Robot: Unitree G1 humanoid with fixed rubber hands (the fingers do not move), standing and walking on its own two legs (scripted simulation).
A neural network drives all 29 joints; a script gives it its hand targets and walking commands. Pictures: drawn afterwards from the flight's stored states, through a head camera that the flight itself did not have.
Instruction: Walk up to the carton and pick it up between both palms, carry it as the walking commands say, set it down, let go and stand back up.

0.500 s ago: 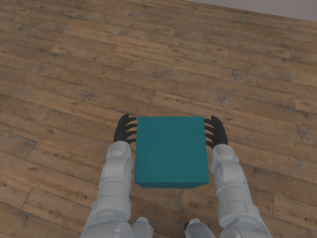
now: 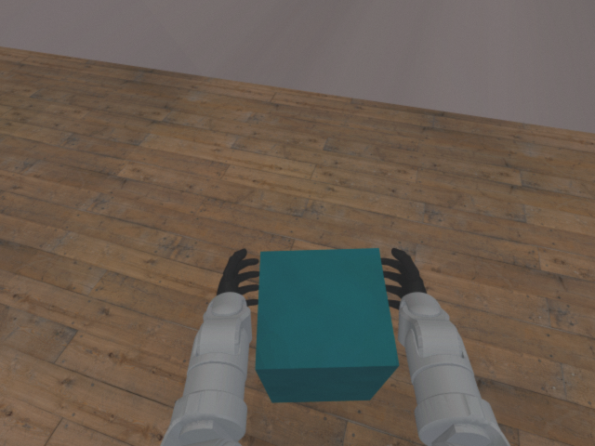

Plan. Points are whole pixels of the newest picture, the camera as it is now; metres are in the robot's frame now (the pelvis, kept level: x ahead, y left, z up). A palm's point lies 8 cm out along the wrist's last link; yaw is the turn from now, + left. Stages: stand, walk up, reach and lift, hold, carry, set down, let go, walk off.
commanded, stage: reach and lift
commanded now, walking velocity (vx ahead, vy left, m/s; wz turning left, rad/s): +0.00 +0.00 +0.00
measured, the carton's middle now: (320, 332) +0.31 -0.01 -0.08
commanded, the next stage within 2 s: hold in 1.42 s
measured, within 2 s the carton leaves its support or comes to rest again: neither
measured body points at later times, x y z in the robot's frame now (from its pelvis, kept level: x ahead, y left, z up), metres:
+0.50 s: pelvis -0.01 +0.00 +0.01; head -0.07 +0.00 +0.45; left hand +0.31 +0.12 +0.05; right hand +0.31 -0.14 +0.06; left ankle +0.03 +0.14 -0.74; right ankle +0.01 -0.15 -0.74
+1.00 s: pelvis +0.00 +0.00 +0.01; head -0.05 +0.00 +0.45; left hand +0.32 +0.13 +0.05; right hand +0.31 -0.14 +0.05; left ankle +0.03 +0.14 -0.74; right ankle +0.01 -0.15 -0.74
